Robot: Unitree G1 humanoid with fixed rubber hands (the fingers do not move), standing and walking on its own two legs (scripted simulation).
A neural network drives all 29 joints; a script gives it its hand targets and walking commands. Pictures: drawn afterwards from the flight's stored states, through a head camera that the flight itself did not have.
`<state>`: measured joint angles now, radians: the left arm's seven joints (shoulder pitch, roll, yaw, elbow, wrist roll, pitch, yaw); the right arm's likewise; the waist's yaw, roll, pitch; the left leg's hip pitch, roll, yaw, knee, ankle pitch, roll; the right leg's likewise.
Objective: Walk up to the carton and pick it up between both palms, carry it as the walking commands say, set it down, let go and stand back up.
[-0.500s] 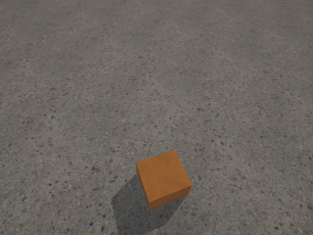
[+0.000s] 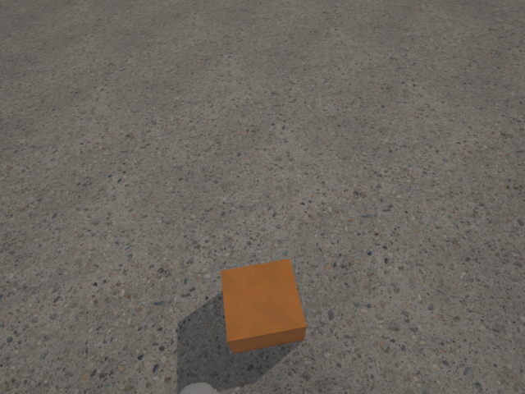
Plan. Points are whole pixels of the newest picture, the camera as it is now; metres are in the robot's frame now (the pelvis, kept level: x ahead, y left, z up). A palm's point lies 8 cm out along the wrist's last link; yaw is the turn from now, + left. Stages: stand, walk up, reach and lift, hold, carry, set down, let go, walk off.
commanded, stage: walk up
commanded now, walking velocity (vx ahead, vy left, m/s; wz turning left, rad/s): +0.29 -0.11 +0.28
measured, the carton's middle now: (262, 305) +0.51 +0.05 -0.70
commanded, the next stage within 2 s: none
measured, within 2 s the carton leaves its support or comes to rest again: neither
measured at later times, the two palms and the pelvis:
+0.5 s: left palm out of the picture +0.15 +0.26 -0.15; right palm (420, 344) +0.24 -0.26 -0.14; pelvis +0.15 +0.00 -0.02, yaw +2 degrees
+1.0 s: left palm (137, 359) +0.21 +0.23 -0.11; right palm (417, 311) +0.30 -0.28 -0.15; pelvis +0.17 -0.05 -0.01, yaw +13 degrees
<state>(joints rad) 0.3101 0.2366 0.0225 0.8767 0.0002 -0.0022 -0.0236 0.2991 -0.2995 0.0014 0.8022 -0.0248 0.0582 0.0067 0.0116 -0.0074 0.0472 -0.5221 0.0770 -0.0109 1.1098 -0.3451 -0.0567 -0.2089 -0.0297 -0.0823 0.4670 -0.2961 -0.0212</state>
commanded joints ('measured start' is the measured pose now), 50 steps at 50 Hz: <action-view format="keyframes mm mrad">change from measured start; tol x32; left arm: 1 160 157 51 26 15 -39 27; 50 -101 180 44 -52 27 17 57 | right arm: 1 -24 -39 -81 0 -4 -6 19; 50 -22 -37 -67 10 -1 35 -7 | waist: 1 38 -115 -26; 37 -48 235 -72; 50 -13 -165 -101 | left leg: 1 -230 -7 27 95 83 10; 20 160 -179 205 -560 61 62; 24 734 318 -400 -604 1472 319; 28 165 190 -308 -784 782 238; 39 312 54 -156 -612 801 146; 43 -61 -85 -59 -62 -327 4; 50 -17 -76 -40 86 -48 -13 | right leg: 1 303 -219 178 -236 157 111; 20 383 -201 -67 121 1619 117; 22 53 -83 -123 526 1209 186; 23 -345 65 -34 768 124 178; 24 -356 44 102 821 -294 123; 38 -128 20 8 181 -65 70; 43 193 -532 391 -40 1107 -144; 50 16 -291 134 -86 575 -87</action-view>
